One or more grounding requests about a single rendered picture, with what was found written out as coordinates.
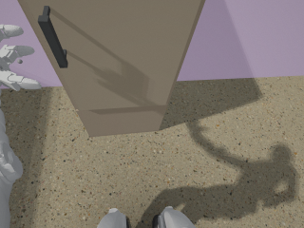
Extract robot left thigh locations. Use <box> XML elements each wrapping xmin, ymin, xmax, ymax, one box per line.
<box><xmin>97</xmin><ymin>212</ymin><xmax>126</xmax><ymax>228</ymax></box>

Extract robot left hand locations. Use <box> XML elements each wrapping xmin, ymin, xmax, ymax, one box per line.
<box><xmin>0</xmin><ymin>24</ymin><xmax>42</xmax><ymax>91</ymax></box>

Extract robot left forearm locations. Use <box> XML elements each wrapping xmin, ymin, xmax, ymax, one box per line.
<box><xmin>0</xmin><ymin>89</ymin><xmax>10</xmax><ymax>145</ymax></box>

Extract cupboard door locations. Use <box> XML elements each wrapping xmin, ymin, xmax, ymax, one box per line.
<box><xmin>24</xmin><ymin>0</ymin><xmax>201</xmax><ymax>111</ymax></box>

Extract robot left upper arm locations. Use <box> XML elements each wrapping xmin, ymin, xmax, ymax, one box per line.
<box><xmin>0</xmin><ymin>142</ymin><xmax>23</xmax><ymax>228</ymax></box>

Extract robot left shin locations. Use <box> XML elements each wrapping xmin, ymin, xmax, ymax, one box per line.
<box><xmin>108</xmin><ymin>208</ymin><xmax>121</xmax><ymax>213</ymax></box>

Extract handle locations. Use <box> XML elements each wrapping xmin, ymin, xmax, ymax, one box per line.
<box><xmin>37</xmin><ymin>6</ymin><xmax>68</xmax><ymax>68</ymax></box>

